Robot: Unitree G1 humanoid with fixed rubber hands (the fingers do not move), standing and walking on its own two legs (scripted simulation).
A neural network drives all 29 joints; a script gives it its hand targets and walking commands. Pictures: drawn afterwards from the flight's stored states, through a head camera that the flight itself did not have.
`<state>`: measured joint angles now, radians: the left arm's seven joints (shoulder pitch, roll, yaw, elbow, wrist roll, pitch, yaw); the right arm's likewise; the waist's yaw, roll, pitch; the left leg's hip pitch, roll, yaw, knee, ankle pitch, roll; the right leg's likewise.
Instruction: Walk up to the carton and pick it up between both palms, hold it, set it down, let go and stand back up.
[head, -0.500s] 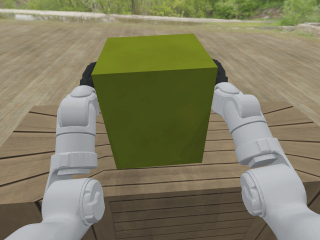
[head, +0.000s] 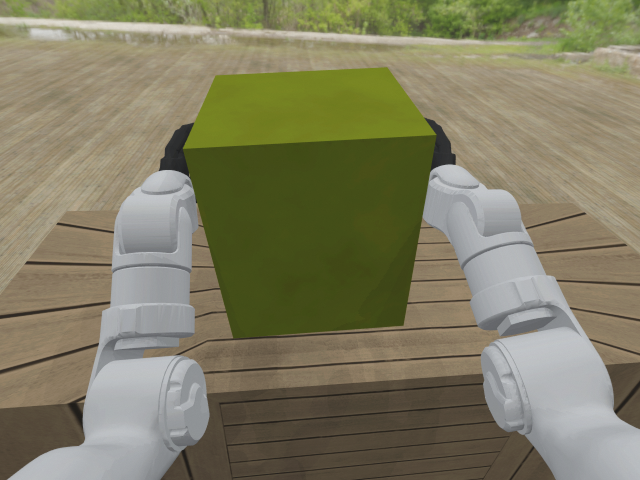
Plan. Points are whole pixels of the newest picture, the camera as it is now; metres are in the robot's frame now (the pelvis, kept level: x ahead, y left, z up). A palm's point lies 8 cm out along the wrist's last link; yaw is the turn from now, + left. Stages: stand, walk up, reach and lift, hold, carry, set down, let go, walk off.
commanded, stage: hold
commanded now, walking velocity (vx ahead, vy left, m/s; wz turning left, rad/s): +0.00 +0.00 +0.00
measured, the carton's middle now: (310, 202) +0.38 +0.01 +0.24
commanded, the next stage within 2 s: set down in 0.32 s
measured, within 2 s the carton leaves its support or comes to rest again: neither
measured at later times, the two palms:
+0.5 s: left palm (179, 179) +0.37 +0.16 +0.27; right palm (439, 169) +0.37 -0.15 +0.29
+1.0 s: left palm (169, 225) +0.39 +0.18 +0.19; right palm (401, 225) +0.39 -0.12 +0.20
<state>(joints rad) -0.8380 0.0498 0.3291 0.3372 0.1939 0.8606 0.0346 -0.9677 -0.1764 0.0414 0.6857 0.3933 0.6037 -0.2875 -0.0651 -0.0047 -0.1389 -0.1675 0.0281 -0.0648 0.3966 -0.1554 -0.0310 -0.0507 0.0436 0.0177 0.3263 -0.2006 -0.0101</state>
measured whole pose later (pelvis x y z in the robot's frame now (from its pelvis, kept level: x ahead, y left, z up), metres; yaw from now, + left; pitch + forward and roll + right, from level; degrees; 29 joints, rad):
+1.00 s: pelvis +0.00 +0.00 +0.00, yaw +2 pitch -8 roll -1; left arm -0.74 0.04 0.32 0.32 0.27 0.54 -0.03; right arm -0.78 -0.02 -0.09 0.69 0.15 0.16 -0.21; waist -0.05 -0.10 0.07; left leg -0.07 0.02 -0.08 0.37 -0.15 -0.03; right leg 0.06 0.03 -0.01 0.29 -0.20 -0.01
